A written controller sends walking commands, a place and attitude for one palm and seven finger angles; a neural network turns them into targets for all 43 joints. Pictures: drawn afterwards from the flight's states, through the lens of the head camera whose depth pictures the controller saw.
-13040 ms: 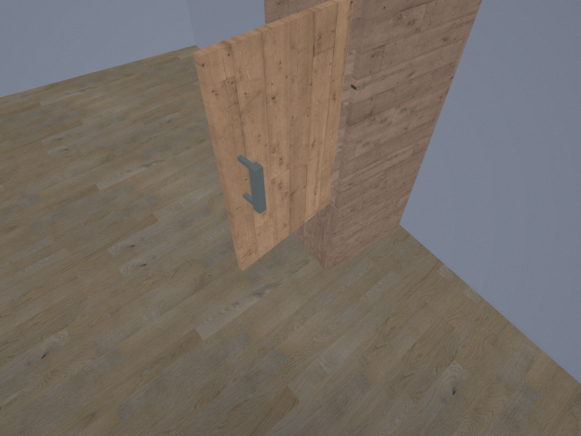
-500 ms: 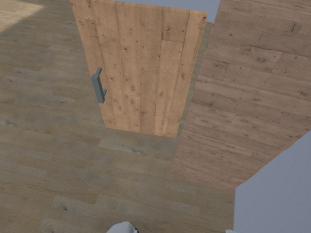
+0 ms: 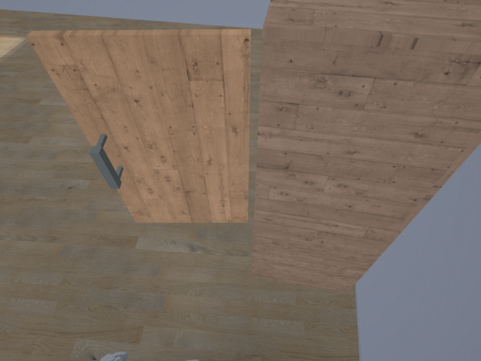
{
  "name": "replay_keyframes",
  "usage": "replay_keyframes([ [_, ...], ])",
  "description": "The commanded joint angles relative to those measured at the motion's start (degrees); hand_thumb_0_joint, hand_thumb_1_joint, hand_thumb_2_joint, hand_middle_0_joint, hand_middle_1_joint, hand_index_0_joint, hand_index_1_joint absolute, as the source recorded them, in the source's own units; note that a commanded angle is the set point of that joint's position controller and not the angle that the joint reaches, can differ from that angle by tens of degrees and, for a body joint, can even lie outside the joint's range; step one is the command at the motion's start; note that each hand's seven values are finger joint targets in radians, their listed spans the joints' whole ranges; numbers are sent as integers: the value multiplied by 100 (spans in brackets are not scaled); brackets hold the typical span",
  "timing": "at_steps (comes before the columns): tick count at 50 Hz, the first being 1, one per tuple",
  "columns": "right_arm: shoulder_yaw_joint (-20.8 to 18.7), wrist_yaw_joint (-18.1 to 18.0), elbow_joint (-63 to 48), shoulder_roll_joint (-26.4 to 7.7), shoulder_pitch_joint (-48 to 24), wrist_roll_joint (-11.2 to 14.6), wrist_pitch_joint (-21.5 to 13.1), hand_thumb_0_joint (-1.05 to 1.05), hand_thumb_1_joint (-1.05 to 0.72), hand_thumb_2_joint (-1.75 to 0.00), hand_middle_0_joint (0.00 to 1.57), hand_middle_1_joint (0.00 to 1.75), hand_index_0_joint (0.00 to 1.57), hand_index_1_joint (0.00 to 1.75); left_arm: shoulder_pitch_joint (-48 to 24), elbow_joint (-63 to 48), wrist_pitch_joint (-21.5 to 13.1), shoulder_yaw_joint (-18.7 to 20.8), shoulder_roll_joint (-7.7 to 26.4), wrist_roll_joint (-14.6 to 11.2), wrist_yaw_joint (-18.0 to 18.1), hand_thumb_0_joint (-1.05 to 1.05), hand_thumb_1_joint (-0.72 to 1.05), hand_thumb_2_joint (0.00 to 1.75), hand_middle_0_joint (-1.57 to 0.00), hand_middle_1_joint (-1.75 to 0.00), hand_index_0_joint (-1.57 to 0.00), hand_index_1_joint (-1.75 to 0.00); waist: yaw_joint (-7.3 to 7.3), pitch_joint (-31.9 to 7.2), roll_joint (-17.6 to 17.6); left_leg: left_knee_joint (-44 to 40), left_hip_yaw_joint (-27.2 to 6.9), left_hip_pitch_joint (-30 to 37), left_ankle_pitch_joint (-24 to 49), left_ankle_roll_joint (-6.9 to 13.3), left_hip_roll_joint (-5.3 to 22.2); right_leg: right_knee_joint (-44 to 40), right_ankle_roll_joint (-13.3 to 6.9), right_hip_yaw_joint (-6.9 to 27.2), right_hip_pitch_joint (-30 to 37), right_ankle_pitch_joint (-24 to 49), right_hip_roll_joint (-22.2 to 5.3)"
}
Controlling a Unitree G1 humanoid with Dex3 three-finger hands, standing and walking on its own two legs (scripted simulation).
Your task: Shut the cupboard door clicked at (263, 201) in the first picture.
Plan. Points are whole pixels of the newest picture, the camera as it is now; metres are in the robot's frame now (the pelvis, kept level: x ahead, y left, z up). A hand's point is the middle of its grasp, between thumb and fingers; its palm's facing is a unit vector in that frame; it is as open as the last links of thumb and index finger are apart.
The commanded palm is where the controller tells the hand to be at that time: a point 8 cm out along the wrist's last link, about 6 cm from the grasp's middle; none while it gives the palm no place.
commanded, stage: come to a stop and stand still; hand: left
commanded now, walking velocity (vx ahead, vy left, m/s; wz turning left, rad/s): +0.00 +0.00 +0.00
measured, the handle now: (109, 162) +0.51 +0.32 -0.02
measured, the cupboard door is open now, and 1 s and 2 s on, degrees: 100 100 100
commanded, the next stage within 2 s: look again from close up in 0.90 s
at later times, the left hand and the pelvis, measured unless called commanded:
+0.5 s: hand out of the picture +0.01 +0.15 -0.16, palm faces +0.03 -0.98 -0.18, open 7.4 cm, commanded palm none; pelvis +0.01 -0.02 +0.01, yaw +0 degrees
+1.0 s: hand out of the picture +0.01 +0.14 -0.17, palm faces +0.03 -0.99 -0.15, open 7.4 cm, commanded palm none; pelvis +0.03 -0.02 +0.01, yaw +0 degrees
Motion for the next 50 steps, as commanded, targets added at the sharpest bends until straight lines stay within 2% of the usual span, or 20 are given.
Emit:
replay_keyframes([
  [1, 43, -22, -206, -142, 221, 30, -23, 0, -90, -90, 20, 30, 20, 30, 157, -65, -185, 47, 734, -24, 80, 0, 90, 90, -20, -30, -20, -30, 50, -518, -1270, 1022, -479, 34, -746, -136, -199, -1133, -976, 1028, 400, 3948, -1420],
  [3, 79, -32, -64, -68, 350, 59, -46, 0, -90, -90, 20, 30, 20, 30, 132, 27, -197, 29, 680, -50, 87, 0, 90, 90, -20, -30, -20, -30, 59, -460, -1039, 669, -422, 235, -527, -176, -188, -1044, -916, 769, 530, 4075, -1260],
  [5, 125, -45, 77, -35, 453, 57, -103, 0, -90, -90, 20, 30, 20, 30, 220, 169, -215, 20, 685, -75, 78, 0, 90, 90, -20, -30, -20, -30, 57, -357, -867, -313, -390, 530, -74, -194, -187, -875, -798, 833, 621, 3928, -1166],
  [6, 143, -57, 181, -43, 564, 49, -147, 0, -90, -90, 20, 30, 20, 30, 247, 241, -223, 8, 641, -107, 73, 0, 90, 90, -20, -30, -20, -30, 31, -393, -723, -945, -450, 902, 536, -169, -170, -755, -647, 847, 551, 3682, -1083],
  [7, 156, -75, 274, -135, 698, 39, -216, 0, -90, -90, 20, 30, 20, 30, 291, 306, -222, -22, 541, -150, 56, 0, 90, 90, -20, -30, -20, -30, 37, -476, -381, -1293, -715, 1309, 1728, -58, 92, -660, -393, 732, 357, 3103, -859],
  [8, 161, -105, 315, -232, 661, 22, -272, 0, -90, -90, 20, 30, 20, 30, 373, 331, -215, -57, 368, -164, 37, 0, 90, 90, -20, -30, -20, -30, 144, -428, -53, -1315, -1002, 1351, 2437, 86, 446, -738, -176, 553, 341, 2470, -554],
  [9, 153, -108, 321, -374, 582, 13, -258, 0, -90, -90, 20, 30, 20, 30, 396, 339, -178, -61, 301, -148, 52, 0, 90, 90, -20, -30, -20, -30, 187, -209, 41, -1354, -996, 1029, 2124, 119, 562, -1040, -86, 591, 410, 1783, -466],
  [10, 171, -118, 373, -290, 482, 1, -278, 0, -90, -90, 20, 30, 20, 30, 395, 423, -130, -37, 303, -142, 45, 0, 90, 90, -20, -30, -20, -30, 214, -146, 432, -1450, -1049, 924, 2043, 134, 472, -1024, -92, 558, 457, 1601, -458],
  [11, 199, -126, 400, -269, 478, 1, -284, 0, -90, -90, 20, 30, 20, 30, 417, 467, -111, -43, 314, -148, 40, 0, 90, 90, -20, -30, -20, -30, 226, -89, 611, -1526, -1050, 883, 1968, 146, 452, -1029, -99, 540, 536, 1451, -415],
  [12, 205, -127, 423, -249, 476, 14, -275, 0, -90, -90, 20, 30, 20, 30, 462, 526, -95, -55, 307, -155, 28, 0, 90, 90, -20, -30, -20, -30, 246, -13, 705, -1731, -1045, 747, 1389, 144, 446, -1137, -86, 520, 563, 984, -389],
  [16, 211, -127, 497, -134, 681, 15, -303, 0, -90, -90, 20, 30, 20, 30, 566, 657, -178, -79, 286, -146, 11, 0, 90, 90, -20, -30, -20, -30, 184, -169, -144, -1630, -836, 1045, 1351, 65, 268, -1411, -138, 638, 626, 1353, -502],
  [22, 243, -138, 598, -61, 791, 19, -322, 0, -90, -90, 20, 30, 20, 30, 772, 818, -243, -129, 203, -138, 31, 0, 90, 90, -20, -30, -20, -30, 142, -59, -337, -1640, -751, 1282, 1501, 49, 239, -1519, -162, 662, 507, 1669, -550],
  [24, 256, -142, 628, -26, 805, 27, -326, 0, -90, -90, 20, 30, 20, 30, 844, 857, -256, -135, 197, -134, 37, 0, 90, 90, -20, -30, -20, -30, 140, -19, -210, -1637, -707, 1276, 1527, 40, 230, -1521, -168, 676, 557, 1844, -563],
  [28, 281, -160, 650, 13, 836, 31, -325, 0, -90, -90, 20, 30, 20, 30, 980, 948, -267, -157, 142, -126, 52, 0, 90, 90, -20, -30, -20, -30, 148, 80, -245, -1648, -688, 1309, 1496, 46, 239, -1559, -163, 639, 542, 1888, -543],
  [29, 280, -156, 654, -6, 831, 30, -326, 0, -90, -90, 20, 30, 20, 30, 1005, 955, -266, -162, 149, -132, 49, 0, 90, 90, -20, -30, -20, -30, 146, 98, -121, -1646, -686, 1295, 1521, 36, 222, -1544, -164, 666, 540, 1924, -568],
  [33, 283, -170, 659, 41, 851, 32, -332, 0, -90, -90, 20, 30, 20, 30, 1109, 1005, -279, -174, 107, -122, 61, 0, 90, 90, -20, -30, -20, -30, 158, 97, -261, -1620, -666, 1340, 1539, 47, 231, -1566, -149, 605, 586, 2053, -559],
  [38, 288, -191, 667, 41, 879, 31, -357, 0, -90, -90, 20, 30, 20, 30, 1164, 1014, -289, -168, 77, -122, 74, 0, 90, 90, -20, -30, -20, -30, 168, -2, -210, -1577, -655, 1394, 1737, 39, 238, -1493, -153, 583, 715, 2410, -562],
  [41, 290, -198, 678, 15, 881, 23, -363, 0, -90, -90, 20, 30, 20, 30, 1169, 1030, -281, -177, 59, -131, 72, 0, 90, 90, -20, -30, -20, -30, 162, 69, -37, -1602, -672, 1384, 1824, 29, 240, -1461, -165, 618, 676, 2395, -569],
  [49, 290, -206, 663, 22, 936, 27, -369, 0, -90, -90, 20, 30, 20, 30, 1135, 1021, -262, -168, 73, -127, 71, 0, 90, 90, -20, -30, -20, -30, 176, 141, -169, -1644, -669, 1331, 1870, 42, 242, -1441, -151, 569, 742, 2406, -558],
  [50, 300, -93, 204, -151, 172, 83, -491, 0, -90, -90, 20, 30, 20, 30, 1617, 1095, -457, -187, 227, 4, 339, 0, 90, 90, -20, -30, -20, -30, 410, 218, 140, -78, -298, 802, 2048, -23, 146, -1146, 189, 1011, 436, 5464, -933],
])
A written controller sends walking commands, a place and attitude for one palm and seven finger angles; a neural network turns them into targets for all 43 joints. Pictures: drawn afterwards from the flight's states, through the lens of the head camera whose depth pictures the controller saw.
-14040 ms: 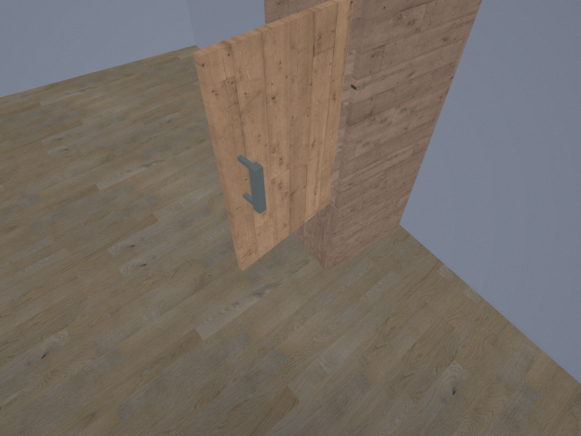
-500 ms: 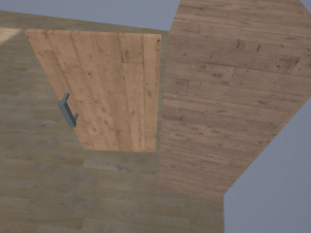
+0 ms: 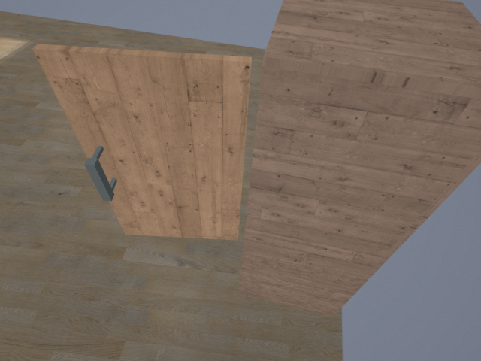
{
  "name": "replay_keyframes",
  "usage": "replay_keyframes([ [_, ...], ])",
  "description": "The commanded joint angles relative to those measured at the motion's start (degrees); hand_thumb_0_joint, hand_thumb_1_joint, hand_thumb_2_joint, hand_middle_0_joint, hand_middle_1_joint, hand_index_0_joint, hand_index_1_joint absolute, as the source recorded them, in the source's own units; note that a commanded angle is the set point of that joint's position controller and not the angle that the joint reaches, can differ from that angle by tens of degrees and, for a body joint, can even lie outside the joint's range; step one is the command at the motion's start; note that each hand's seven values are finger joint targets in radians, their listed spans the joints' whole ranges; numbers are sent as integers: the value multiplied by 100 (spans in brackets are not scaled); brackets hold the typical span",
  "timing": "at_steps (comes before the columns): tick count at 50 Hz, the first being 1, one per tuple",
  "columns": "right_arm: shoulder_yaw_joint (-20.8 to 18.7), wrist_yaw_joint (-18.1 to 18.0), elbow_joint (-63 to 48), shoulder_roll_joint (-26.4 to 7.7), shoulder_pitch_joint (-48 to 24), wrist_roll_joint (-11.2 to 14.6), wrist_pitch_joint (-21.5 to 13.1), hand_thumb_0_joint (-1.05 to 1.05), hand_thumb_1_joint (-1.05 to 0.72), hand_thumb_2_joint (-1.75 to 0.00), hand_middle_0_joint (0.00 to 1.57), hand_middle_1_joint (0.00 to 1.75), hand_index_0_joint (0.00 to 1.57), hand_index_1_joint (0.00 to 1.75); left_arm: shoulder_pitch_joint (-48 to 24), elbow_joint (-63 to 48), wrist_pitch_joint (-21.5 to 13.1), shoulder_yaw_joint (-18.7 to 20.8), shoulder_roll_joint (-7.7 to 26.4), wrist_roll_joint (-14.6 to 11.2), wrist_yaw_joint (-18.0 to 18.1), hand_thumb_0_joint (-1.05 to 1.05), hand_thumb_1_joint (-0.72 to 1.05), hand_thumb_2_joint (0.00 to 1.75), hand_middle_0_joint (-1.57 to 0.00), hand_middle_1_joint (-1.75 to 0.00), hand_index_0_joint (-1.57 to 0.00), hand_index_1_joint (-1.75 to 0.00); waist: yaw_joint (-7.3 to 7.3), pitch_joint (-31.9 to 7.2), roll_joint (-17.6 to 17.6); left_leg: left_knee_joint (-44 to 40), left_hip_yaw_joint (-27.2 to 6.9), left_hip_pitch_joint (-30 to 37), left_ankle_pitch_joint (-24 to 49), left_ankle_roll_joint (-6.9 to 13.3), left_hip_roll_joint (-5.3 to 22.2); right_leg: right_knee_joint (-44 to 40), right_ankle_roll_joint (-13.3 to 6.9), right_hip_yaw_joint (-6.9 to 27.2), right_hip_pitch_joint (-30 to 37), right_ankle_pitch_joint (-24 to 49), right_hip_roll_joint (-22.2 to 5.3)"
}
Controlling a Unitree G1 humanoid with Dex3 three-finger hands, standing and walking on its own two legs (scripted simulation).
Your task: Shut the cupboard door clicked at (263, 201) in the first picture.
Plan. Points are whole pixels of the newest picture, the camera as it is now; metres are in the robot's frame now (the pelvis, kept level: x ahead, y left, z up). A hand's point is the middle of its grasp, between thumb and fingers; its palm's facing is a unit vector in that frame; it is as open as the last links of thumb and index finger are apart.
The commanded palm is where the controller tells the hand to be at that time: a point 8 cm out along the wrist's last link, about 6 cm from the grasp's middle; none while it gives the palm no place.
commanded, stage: look again from close up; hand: left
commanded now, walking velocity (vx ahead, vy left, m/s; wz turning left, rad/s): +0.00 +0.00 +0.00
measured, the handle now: (103, 174) +0.49 +0.34 -0.03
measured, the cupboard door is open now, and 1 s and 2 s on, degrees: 100 100 100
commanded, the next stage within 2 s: shuffle to correct the standing spot in 0.50 s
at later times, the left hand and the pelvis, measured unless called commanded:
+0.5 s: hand out of the picture -0.01 +0.22 -0.18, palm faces -0.02 -0.98 -0.22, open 7.4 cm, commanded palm none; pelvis -0.03 +0.04 -0.01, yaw -1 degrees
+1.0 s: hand out of the picture -0.01 +0.24 -0.20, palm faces +0.02 -0.98 -0.20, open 7.4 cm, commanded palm none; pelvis +0.01 +0.06 -0.02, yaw -2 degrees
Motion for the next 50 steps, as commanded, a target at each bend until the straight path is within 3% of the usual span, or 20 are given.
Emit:
replay_keyframes([
  [1, -43, 89, -716, -390, 93, 50, -102, 0, -90, -90, 20, 30, 20, 30, 742, -323, -272, 150, 914, 94, 271, 0, 90, 90, -20, -30, -20, -30, -101, -51, 277, 1296, -214, -957, -229, 181, 133, 247, 32, 1147, 6, 5375, -1409],
  [2, -61, 96, -692, -388, 315, 68, -116, 0, -90, -90, 20, 30, 20, 30, 530, -387, -282, 102, 856, 98, 231, 0, 90, 90, -20, -30, -20, -30, -181, -412, 146, 1022, -186, -895, -339, 176, 162, 398, -209, 944, 95, 4691, -1307],
  [3, -34, 109, -696, -356, 522, 28, -150, 0, -90, -90, 20, 30, 20, 30, 404, -485, -298, 123, 811, 90, 207, 0, 90, 90, -20, -30, -20, -30, -199, -744, 233, 638, -134, -630, 297, 184, 100, 778, -287, 735, 385, 5117, -1152],
  [4, -46, 95, -682, -522, 601, 25, -185, 0, -90, -90, 20, 30, 20, 30, 474, -511, -295, 104, 735, 50, 190, 0, 90, 90, -20, -30, -20, -30, -168, -842, 96, 697, -250, -458, 1124, 258, 201, 914, -188, 642, 265, 4634, -982],
  [6, -49, 46, -713, -679, 552, 32, -189, 0, -90, -90, 20, 30, 20, 30, 516, -520, -221, 67, 614, 31, 170, 0, 90, 90, -20, -30, -20, -30, -100, -601, 323, 800, -324, -304, 2135, 291, 363, 837, -136, 612, -94, 3630, -848],
  [8, -25, 24, -750, -644, 487, 22, -172, 0, -90, -90, 20, 30, 20, 30, 424, -552, -154, 58, 618, 44, 145, 0, 90, 90, -20, -30, -20, -30, -72, -216, 477, 679, -382, -384, 2296, 318, 387, 757, -125, 588, -346, 2848, -755],
  [12, -7, 46, -801, -793, 359, 18, -121, 0, -90, -90, 20, 30, 20, 30, 280, -637, -4, 22, 591, 39, 106, 0, 90, 90, -20, -30, -20, -30, -24, 359, 180, 221, -611, -687, 1185, 413, 416, 507, -33, 569, -701, 877, -579],
  [17, 4, 108, -818, -903, 274, -9, -84, 0, -90, -90, 20, 30, 20, 30, 206, -699, 63, 6, 660, 59, 48, 0, 90, 90, -20, -30, -20, -30, 1, 738, 214, -337, -769, -1088, -397, 453, 358, 288, -4, 625, -947, -274, -513],
  [18, -4, 108, -802, -856, 255, -11, -103, 0, -90, -90, 20, 30, 20, 30, 237, -691, 55, 15, 653, 65, 38, 0, 90, 90, -20, -30, -20, -30, 38, 647, 440, -409, -777, -1092, -325, 476, 360, 308, -2, 588, -827, -107, -531],
  [21, 2, 114, -780, -934, 250, -6, -112, 0, -90, -90, 20, 30, 20, 30, 296, -684, 57, 4, 674, 61, 26, 0, 90, 90, -20, -30, -20, -30, 48, 475, 284, -494, -820, -1014, -490, 482, 378, 325, 17, 582, -772, -90, -547],
  [30, 27, 81, -511, -869, 355, 35, -176, 0, -90, -90, 20, 30, 20, 30, 395, -468, -4, -17, 664, 38, 39, 0, 90, 90, -20, -30, -20, -30, 30, 136, 191, -157, -572, -446, 916, 451, 346, 256, 62, 629, -647, 735, -672],
  [32, 27, 90, -461, -872, 389, 30, -147, 0, -90, -90, 20, 30, 20, 30, 445, -426, 6, -2, 651, 56, 40, 0, 90, 90, -20, -30, -20, -30, 42, 155, 290, -117, -521, -467, 509, 456, 295, 283, 20, 661, -668, 398, -694],
  [37, -15, 142, -575, -826, 342, 1, -50, 0, -90, -90, 20, 30, 20, 30, 572, -463, 15, 116, 812, 101, 35, 0, 90, 90, -20, -30, -20, -30, 72, 460, -29, 354, -292, -908, -223, 422, 44, 161, -201, 1053, -823, -387, -950],
  [41, -30, 158, -718, -738, 297, -10, -33, 0, -90, -90, 20, 30, 20, 30, 771, -492, 8, 251, 1017, 104, 54, 0, 90, 90, -20, -30, -20, -30, 119, 442, -504, 1016, 27, -1270, -313, 317, -182, 35, -474, 1539, -564, 113, -1455],
  [44, -43, 153, -725, -715, 451, -11, -59, 0, -90, -90, 20, 30, 20, 30, 647, -600, 38, 334, 1013, 128, 70, 0, 90, 90, -20, -30, -20, -30, 26, 470, -310, 786, -8, -971, 1, 343, -146, 443, -458, 1256, -799, 419, -1390],
  [45, -47, 151, -682, -807, 616, -17, -91, 0, -90, -90, 20, 30, 20, 30, 549, -666, 64, 326, 931, 134, 63, 0, 90, 90, -20, -30, -20, -30, -57, 381, 196, 501, -224, -545, 621, 416, 4, 946, -325, 857, -1012, 497, -1084],
  [46, -90, 127, -601, -1015, 899, -37, -118, 0, -90, -90, 20, 30, 20, 30, 429, -746, 92, 287, 770, 135, 52, 0, 90, 90, -20, -30, -20, -30, -157, 210, 1044, 256, -894, 80, 1658, 663, 494, 1839, -108, 203, -1514, 92, -573],
  [47, -122, 75, -518, -1204, 1294, -49, -119, 0, -90, -90, 20, 30, 20, 30, 162, -878, 103, 221, 574, 136, 60, 0, 90, 90, -20, -30, -20, -30, -305, 246, 1803, -157, -1664, 701, 3025, 1019, 1088, 2863, 93, -258, -2407, -1381, -172],
  [48, -77, 32, -458, -1094, 1479, -44, -114, 0, -90, -90, 20, 30, 20, 30, -77, -1023, 76, 196, 526, 139, 81, 0, 90, 90, -20, -30, -20, -30, -327, 229, 1656, -135, -1937, 1086, 4140, 1455, 1394, 3591, 99, -41, -2952, -2010, -249],
  [50, -68, 32, -643, -1070, 1147, -72, -97, 0, -90, -90, 20, 30, 20, 30, -312, -1078, 61, 228, 504, 99, 58, 0, 90, 90, -20, -30, -20, -30, -205, 257, 851, 15, -1702, 838, 4315, 1743, 1457, 3939, 33, 86, -2929, -1911, -553],
])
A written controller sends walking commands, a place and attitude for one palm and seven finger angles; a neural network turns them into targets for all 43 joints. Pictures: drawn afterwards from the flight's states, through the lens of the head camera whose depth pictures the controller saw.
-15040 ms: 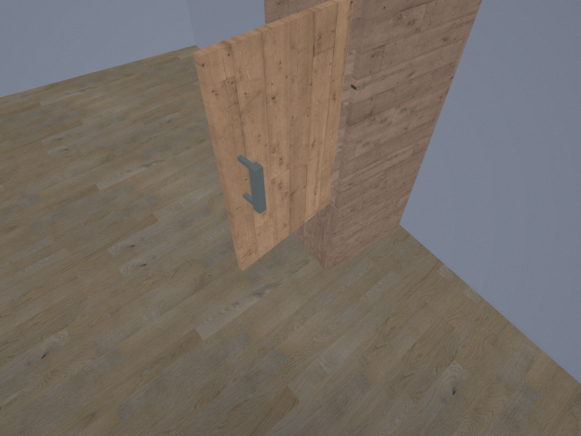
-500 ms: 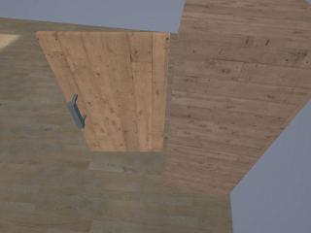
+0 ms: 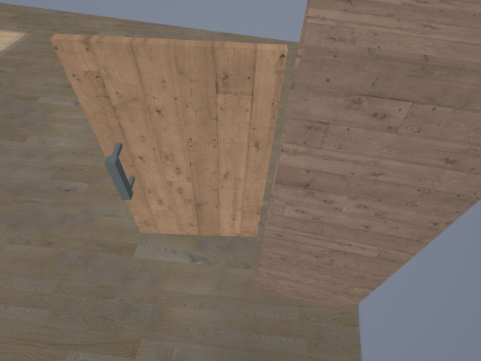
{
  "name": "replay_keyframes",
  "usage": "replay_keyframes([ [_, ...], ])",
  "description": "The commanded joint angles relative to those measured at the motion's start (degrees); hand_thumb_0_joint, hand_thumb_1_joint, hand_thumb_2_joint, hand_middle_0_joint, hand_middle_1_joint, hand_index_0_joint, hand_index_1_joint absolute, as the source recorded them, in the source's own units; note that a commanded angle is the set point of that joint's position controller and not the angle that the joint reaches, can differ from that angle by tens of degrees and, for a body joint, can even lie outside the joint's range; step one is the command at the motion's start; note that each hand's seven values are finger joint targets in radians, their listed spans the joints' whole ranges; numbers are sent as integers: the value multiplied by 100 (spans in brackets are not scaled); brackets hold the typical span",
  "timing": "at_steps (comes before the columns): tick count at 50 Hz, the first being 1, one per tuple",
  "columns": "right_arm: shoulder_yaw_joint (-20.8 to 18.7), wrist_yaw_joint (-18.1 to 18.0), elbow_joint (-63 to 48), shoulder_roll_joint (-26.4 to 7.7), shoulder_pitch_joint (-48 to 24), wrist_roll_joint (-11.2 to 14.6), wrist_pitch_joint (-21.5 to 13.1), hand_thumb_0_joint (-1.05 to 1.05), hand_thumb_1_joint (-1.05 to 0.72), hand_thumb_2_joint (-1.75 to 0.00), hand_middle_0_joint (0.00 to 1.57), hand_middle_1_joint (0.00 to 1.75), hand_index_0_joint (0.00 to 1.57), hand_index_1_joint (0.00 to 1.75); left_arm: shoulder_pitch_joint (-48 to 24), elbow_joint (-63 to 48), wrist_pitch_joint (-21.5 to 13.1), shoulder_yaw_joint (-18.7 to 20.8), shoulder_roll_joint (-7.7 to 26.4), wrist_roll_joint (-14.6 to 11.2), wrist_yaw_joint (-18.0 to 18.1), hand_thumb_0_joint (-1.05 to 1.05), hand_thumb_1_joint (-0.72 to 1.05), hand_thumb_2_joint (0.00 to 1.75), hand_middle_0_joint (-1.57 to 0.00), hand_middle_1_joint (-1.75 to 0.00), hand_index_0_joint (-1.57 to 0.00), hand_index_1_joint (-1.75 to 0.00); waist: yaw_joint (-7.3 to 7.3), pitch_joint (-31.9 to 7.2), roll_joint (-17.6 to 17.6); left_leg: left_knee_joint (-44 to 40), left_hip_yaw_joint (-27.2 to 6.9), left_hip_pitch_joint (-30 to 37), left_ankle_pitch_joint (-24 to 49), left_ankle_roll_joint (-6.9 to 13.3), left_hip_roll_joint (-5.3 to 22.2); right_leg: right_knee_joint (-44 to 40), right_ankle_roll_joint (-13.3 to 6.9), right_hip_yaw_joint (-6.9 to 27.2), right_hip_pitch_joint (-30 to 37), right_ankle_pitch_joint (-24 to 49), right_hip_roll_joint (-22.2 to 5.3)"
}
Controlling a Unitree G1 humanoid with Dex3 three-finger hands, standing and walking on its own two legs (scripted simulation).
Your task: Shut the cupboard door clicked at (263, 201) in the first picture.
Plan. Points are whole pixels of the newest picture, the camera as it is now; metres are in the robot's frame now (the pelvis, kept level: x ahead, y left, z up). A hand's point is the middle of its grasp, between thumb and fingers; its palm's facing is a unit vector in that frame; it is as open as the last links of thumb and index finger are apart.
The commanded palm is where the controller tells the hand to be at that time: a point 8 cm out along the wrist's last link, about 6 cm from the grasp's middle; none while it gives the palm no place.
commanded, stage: shuffle to correct the standing spot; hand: left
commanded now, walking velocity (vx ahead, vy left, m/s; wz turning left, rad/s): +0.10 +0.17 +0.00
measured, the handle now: (122, 172) +0.46 +0.30 -0.01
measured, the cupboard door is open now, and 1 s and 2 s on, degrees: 100 100 100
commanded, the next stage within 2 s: come to a stop and stand still in 0.40 s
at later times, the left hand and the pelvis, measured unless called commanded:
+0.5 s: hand out of the picture +0.05 +0.23 -0.15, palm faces +0.07 -0.97 -0.25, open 7.4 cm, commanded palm none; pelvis +0.04 +0.03 +0.02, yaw +1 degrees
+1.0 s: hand out of the picture +0.07 +0.25 -0.16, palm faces +0.03 -0.98 -0.22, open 7.4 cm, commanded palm none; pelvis +0.02 +0.07 +0.01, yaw +0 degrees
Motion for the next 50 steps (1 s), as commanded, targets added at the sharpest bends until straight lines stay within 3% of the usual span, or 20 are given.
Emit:
replay_keyframes([
  [1, -111, -89, -112, -799, 825, -27, 12, 0, -90, -90, 20, 30, 20, 30, -603, -711, -152, 90, 316, -25, 23, 0, 90, 90, -20, -30, -20, -30, -249, 151, 723, -1182, -1792, 963, 4682, 1079, 1860, 1170, -135, -196, -1610, -358, -82],
  [6, -140, -53, -252, -851, 411, 5, 30, 0, -90, -90, 20, 30, 20, 30, -342, -765, -126, 91, 207, -15, -26, 0, 90, 90, -20, -30, -20, -30, 62, 54, 757, -1139, -1110, 234, 4170, 739, 1392, -483, -156, -527, -310, 715, 154],
  [8, -164, -33, -303, -845, 264, 67, 21, 0, -90, -90, 20, 30, 20, 30, 325, -640, -238, 160, 391, 0, 4, 0, 90, 90, -20, -30, -20, -30, 432, -246, 413, -347, -841, 26, 4016, 417, 1176, -1861, -171, -408, 737, 1891, 35],
  [9, -187, 7, -360, -746, 326, 133, 9, 0, -90, -90, 20, 30, 20, 30, 753, -531, -319, 229, 747, 32, 51, 0, 90, 90, -20, -30, -20, -30, 550, -544, -305, 574, -510, -747, 2870, 76, 780, -2225, -453, 527, 1794, 2841, -772],
  [10, -205, 36, -518, -554, 382, 128, -1, 0, -90, -90, 20, 30, 20, 30, 1031, -530, -346, 330, 1258, 33, 103, 0, 90, 90, -20, -30, -20, -30, 545, -704, -1552, 2006, -128, -2052, -524, -341, -33, -2716, -1326, 2671, 2519, 4562, -2449],
  [11, -249, 5, -597, -629, 293, 50, 88, 0, -90, -90, 20, 30, 20, 30, 1010, -586, -321, 363, 1422, -27, 110, 0, 90, 90, -20, -30, -20, -30, 477, -587, -784, 2868, -701, -2213, -1389, -475, 148, -2829, -1775, 2840, 2022, 5019, -2865],
  [13, -295, 51, -638, -558, -107, 13, 235, 0, -90, -90, 20, 30, 20, 30, 426, -720, -315, 363, 1215, -16, 148, 0, 90, 90, -20, -30, -20, -30, 320, -81, -839, 3713, -855, -2553, -959, -575, 423, -2866, -1611, 2481, 1193, 4558, -2543],
  [15, -285, 171, -610, -427, -230, 13, 334, 0, -90, -90, 20, 30, 20, 30, 43, -829, -328, 299, 1030, 12, 137, 0, 90, 90, -20, -30, -20, -30, 109, -26, -487, 3591, -765, -2374, -230, -668, 525, -2828, -1153, 1163, 623, 4571, -1869],
  [17, -290, 217, -589, -378, -147, 32, 398, 0, -90, -90, 20, 30, 20, 30, -88, -878, -334, 311, 1057, 33, 94, 0, 90, 90, -20, -30, -20, -30, 15, -191, -781, 3212, -524, -2059, 177, -765, 496, -2842, -902, 624, 361, 4362, -1548],
  [24, -318, 254, -880, -423, -802, 109, 347, 0, -90, -90, 20, 30, 20, 30, -174, -948, -194, 490, 1513, 95, 21, 0, 90, 90, -20, -30, -20, -30, 204, -160, -1051, 1209, -47, -1341, 410, -854, 365, -2563, -737, 519, 129, 3674, -1490],
  [27, -350, 212, -778, -455, -421, 113, 246, 0, -90, -90, 20, 30, 20, 30, -276, -938, -104, 491, 1494, 80, 15, 0, 90, 90, -20, -30, -20, -30, -47, -405, -1038, -60, 162, -232, 962, -768, 208, -2002, -469, 385, -184, 3174, -1226],
  [28, -360, 174, -642, -547, -37, 109, 179, 0, -90, -90, 20, 30, 20, 30, -302, -990, -44, 432, 1237, 88, 19, 0, 90, 90, -20, -30, -20, -30, -209, -517, -549, -678, 13, 431, 1444, -733, 414, -1395, -283, 156, -467, 2460, -886],
  [30, -456, 97, -705, -1370, 252, 29, 142, 0, -90, -90, 20, 30, 20, 30, 85, -1080, 61, 250, 483, -19, 48, 0, 90, 90, -20, -30, -20, -30, -258, -719, 1951, -1486, -2168, 248, 3198, 177, 2415, 495, 191, -207, -1030, -761, 116],
  [31, -405, 69, -786, -1301, 91, -10, 166, 0, -90, -90, 20, 30, 20, 30, 68, -1122, 41, 216, 516, -25, 53, 0, 90, 90, -20, -30, -20, -30, -225, -443, 1267, -1579, -2273, -387, 2797, 605, 2554, 1061, 76, 65, -917, -515, 79],
  [33, -299, -23, -745, -1036, -533, -19, 83, 0, -90, -90, 20, 30, 20, 30, 127, -823, 17, 231, 639, 4, 47, 0, 90, 90, -20, -30, -20, -30, -37, -568, 1969, -1761, -2131, -572, 2137, 482, 2195, 1310, 22, 393, -720, -32, 66],
  [38, -274, -134, -526, -941, -359, -21, 123, 0, -90, -90, 20, 30, 20, 30, -27, -645, 77, 188, 618, -1, -103, 0, 90, 90, -20, -30, -20, -30, -173, -392, 926, -1512, -1603, 30, 3197, 473, 2094, 934, 148, 209, -920, 300, 211],
  [43, -385, -149, -431, -1077, -193, -65, 178, 0, -90, -90, 20, 30, 20, 30, -283, -847, 106, 192, 480, -12, -147, 0, 90, 90, -20, -30, -20, -30, -307, -407, 1048, -1536, -1692, 162, 2792, 520, 2139, -116, 102, 71, -641, 50, 224],
  [47, -414, -80, -406, -1053, -274, -19, 222, 0, -90, -90, 20, 30, 20, 30, 250, -650, 4, 174, 317, -39, -117, 0, 90, 90, -20, -30, -20, -30, -67, -699, 923, -1276, -1349, -367, 1720, 171, 1714, -2150, 6, -168, 682, 1291, 342],
  [49, -411, -50, -778, -1010, -804, 141, 122, 0, -90, -90, 20, 30, 20, 30, 715, -589, -105, 102, 632, 79, 122, 0, 90, 90, -20, -30, -20, -30, 246, -437, -485, 117, -302, -530, 953, -441, 1015, -3357, 4, 784, 432, 2729, -340],
  [50, -308, 91, -982, -510, -614, 68, 195, 0, -90, -90, 20, 30, 20, 30, -30, -890, -180, 26, 887, 67, 105, 0, 90, 90, -20, -30, -20, -30, -180, -167, -930, 904, -155, -1110, -47, -517, 538, -3520, -274, 1191, -23, 1433, -739],
])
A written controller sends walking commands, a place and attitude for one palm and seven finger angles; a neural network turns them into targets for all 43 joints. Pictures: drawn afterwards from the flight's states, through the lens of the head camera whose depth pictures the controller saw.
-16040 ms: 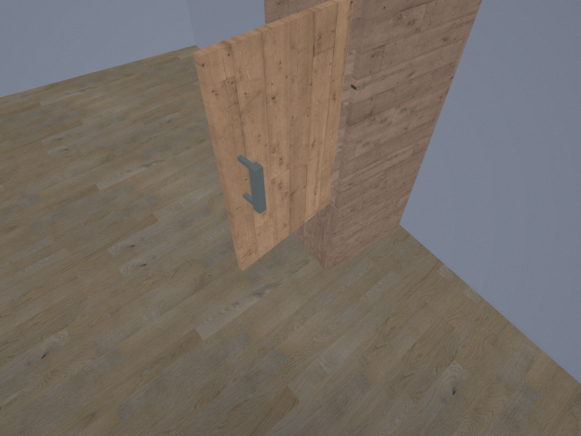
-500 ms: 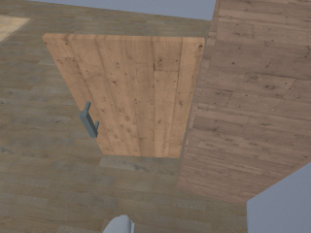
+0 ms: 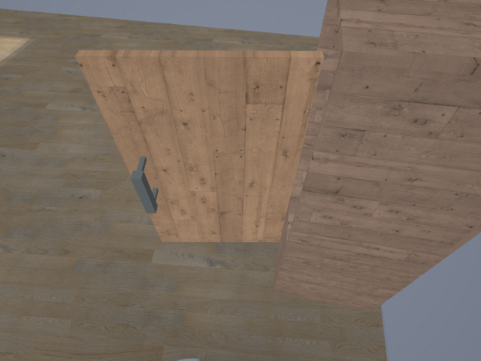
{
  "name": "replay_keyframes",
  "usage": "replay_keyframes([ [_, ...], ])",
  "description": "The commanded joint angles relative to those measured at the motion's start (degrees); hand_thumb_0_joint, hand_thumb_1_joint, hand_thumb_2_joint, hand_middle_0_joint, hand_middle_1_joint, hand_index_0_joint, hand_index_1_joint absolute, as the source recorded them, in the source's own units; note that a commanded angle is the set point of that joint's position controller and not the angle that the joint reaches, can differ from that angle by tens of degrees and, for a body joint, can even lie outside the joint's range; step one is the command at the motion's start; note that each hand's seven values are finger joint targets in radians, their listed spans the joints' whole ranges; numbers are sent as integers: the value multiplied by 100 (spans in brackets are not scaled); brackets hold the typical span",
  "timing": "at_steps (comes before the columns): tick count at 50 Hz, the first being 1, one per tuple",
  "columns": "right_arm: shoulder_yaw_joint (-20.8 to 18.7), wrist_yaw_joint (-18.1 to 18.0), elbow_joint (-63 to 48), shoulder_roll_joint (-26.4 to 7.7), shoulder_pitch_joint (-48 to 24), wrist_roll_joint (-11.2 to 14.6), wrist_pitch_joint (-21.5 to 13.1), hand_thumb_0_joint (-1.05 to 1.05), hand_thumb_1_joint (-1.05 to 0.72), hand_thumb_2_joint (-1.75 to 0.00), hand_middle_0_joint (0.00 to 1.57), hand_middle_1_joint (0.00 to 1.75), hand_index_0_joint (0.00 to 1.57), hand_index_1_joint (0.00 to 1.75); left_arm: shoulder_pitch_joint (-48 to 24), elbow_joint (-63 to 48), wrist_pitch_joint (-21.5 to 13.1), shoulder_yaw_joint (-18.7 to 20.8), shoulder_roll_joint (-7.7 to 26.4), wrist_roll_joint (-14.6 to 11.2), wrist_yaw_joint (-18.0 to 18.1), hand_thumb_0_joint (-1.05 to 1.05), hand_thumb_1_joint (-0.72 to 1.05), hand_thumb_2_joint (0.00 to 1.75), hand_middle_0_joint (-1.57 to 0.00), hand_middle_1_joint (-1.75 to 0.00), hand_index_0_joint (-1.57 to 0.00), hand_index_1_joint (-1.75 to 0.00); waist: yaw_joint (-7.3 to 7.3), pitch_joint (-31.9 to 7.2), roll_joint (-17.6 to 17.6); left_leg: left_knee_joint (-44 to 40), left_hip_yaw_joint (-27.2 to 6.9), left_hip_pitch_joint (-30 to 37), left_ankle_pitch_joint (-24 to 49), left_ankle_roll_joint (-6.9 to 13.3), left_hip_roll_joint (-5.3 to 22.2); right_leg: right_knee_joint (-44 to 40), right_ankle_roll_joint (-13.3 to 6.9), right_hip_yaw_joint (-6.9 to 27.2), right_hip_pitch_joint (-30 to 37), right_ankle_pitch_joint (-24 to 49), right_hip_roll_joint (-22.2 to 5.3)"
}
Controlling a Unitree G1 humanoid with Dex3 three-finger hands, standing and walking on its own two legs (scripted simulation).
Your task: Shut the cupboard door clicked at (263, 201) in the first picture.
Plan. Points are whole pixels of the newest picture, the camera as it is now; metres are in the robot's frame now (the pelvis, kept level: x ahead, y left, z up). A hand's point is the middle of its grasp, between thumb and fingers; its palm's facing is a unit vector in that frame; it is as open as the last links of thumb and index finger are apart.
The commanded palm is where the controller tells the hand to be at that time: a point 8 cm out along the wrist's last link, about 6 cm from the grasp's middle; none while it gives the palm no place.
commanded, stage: come to a stop and stand still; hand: left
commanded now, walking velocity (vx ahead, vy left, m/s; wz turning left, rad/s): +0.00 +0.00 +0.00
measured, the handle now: (147, 185) +0.44 +0.23 -0.02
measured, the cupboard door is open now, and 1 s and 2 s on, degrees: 100 100 100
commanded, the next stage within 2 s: look again from close up in 0.42 s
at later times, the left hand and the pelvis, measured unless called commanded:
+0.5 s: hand out of the picture +0.01 +0.16 -0.16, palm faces +0.01 -0.98 -0.21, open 7.4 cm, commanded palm none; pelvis +0.00 -0.02 +0.01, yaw +0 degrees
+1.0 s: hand out of the picture +0.01 +0.15 -0.17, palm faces +0.01 -0.99 -0.17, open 7.4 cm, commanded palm none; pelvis +0.04 -0.02 +0.01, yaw +0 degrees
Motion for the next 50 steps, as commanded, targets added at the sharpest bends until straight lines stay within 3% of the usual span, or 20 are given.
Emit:
replay_keyframes([
  [1, -119, 160, -634, -537, 127, 15, -24, 0, -90, -90, 20, 30, 20, 30, 349, -419, -278, -12, 793, 36, 201, 0, 90, 90, -20, -30, -20, -30, -100, -316, -859, 1908, -271, -394, -1266, 74, -57, -1720, -526, 1344, -368, 123, -1058],
  [2, -128, 167, -599, -521, 277, 8, -26, 0, -90, -90, 20, 30, 20, 30, 263, -482, -342, 43, 787, 15, 231, 0, 90, 90, -20, -30, -20, -30, -178, -462, -641, 2304, -336, -572, -1108, 134, -28, -1489, -745, 1311, -92, 894, -1114],
  [3, -71, 161, -582, -376, 230, -7, -47, 0, -90, -90, 20, 30, 20, 30, 210, -466, -428, 30, 677, 8, 274, 0, 90, 90, -20, -30, -20, -30, -186, -465, 42, 2225, -312, -492, -1109, 115, 64, -1250, -932, 1193, 132, 2064, -1231],
  [4, -12, 144, -611, -225, 256, 30, -50, 0, -90, -90, 20, 30, 20, 30, 197, -463, -425, 22, 736, 19, 270, 0, 90, 90, -20, -30, -20, -30, -197, -420, -42, 2047, -291, -356, -1308, 127, 70, -1148, -1002, 1068, 70, 2380, -1262],
  [5, 7, 124, -602, -199, 300, 53, -50, 0, -90, -90, 20, 30, 20, 30, 163, -444, -401, 15, 746, 29, 257, 0, 90, 90, -20, -30, -20, -30, -186, -310, -372, 1721, -236, -175, -1393, 127, 41, -1130, -1012, 960, -51, 2296, -1192],
  [7, 24, 85, -476, -251, 573, 54, -65, 0, -90, -90, 20, 30, 20, 30, 175, -392, -340, -9, 756, 9, 230, 0, 90, 90, -20, -30, -20, -30, -202, -132, -552, 890, -158, 403, -1201, 126, -39, -1130, -873, 881, -400, 1388, -982],
  [8, 47, 79, -358, -202, 695, 45, -96, 0, -90, -90, 20, 30, 20, 30, 140, -356, -326, -15, 712, -17, 224, 0, 90, 90, -20, -30, -20, -30, -235, 30, -352, 327, -129, 761, -826, 129, -40, -1085, -743, 780, -647, 923, -868],
  [10, 93, 59, -204, -344, 887, 25, -173, 0, -90, -90, 20, 30, 20, 30, 257, -307, -304, -69, 580, -66, 208, 0, 90, 90, -20, -30, -20, -30, -151, 320, 59, -340, -572, 813, -351, 299, 280, -930, -411, 727, -841, 229, -501],
  [12, 142, 37, -79, -397, 775, 18, -227, 0, -90, -90, 20, 30, 20, 30, 380, -177, -261, -82, 594, -69, 195, 0, 90, 90, -20, -30, -20, -30, -13, 304, 643, -705, -921, 330, -446, 426, 401, -810, -293, 572, -303, 143, -342],
  [13, 157, 27, -43, -363, 716, 31, -250, 0, -90, -90, 20, 30, 20, 30, 516, -115, -274, -86, 584, -65, 191, 0, 90, 90, -20, -30, -20, -30, 69, 255, 662, -845, -938, 216, -503, 454, 427, -820, -283, 563, -59, 261, -325],
  [15, 164, 12, -14, -400, 692, 33, -239, 0, -90, -90, 20, 30, 20, 30, 614, -1, -274, -120, 570, -68, 171, 0, 90, 90, -20, -30, -20, -30, 78, 186, 258, -873, -854, 229, -826, 415, 350, -920, -299, 636, 30, 156, -370],
  [18, 191, 12, 135, -316, 775, 47, -247, 0, -90, -90, 20, 30, 20, 30, 664, 90, -315, -158, 561, -64, 164, 0, 90, 90, -20, -30, -20, -30, 55, 201, -201, -800, -648, 429, -685, 355, 239, -1204, -307, 790, -86, 52, -508],
  [22, 227, 16, 300, -317, 845, 53, -253, 0, -90, -90, 20, 30, 20, 30, 710, 207, -350, -196, 573, -81, 169, 0, 90, 90, -20, -30, -20, -30, 2, 68, -183, -702, -567, 686, -393, 311, 216, -1251, -307, 873, -116, 277, -583],
  [29, 251, -35, 538, -288, 755, 93, -310, 0, -90, -90, 20, 30, 20, 30, 967, 516, -389, -230, 499, -76, 188, 0, 90, 90, -20, -30, -20, -30, 32, -133, -30, -657, -513, 930, 272, 310, 262, -1036, -222, 823, 197, 1696, -610],
  [35, 253, -70, 652, -290, 673, 106, -310, 0, -90, -90, 20, 30, 20, 30, 1092, 668, -376, -245, 468, -65, 211, 0, 90, 90, -20, -30, -20, -30, 37, -152, -28, -621, -472, 1083, 567, 308, 292, -961, -175, 770, 296, 2256, -631],
  [44, 243, -102, 693, -323, 538, 101, -305, 0, -90, -90, 20, 30, 20, 30, 1094, 732, -342, -241, 446, -53, 220, 0, 90, 90, -20, -30, -20, -30, 48, -16, 11, -670, -484, 1170, 760, 321, 313, -960, -155, 732, 285, 2316, -629],
  [50, 233, -115, 678, -390, 484, 93, -316, 0, -90, -90, 20, 30, 20, 30, 1053, 703, -338, -221, 510, -60, 221, 0, 90, 90, -20, -30, -20, -30, 67, -179, -46, -648, -492, 1279, 1015, 331, 323, -915, -139, 716, 432, 2595, -668],
])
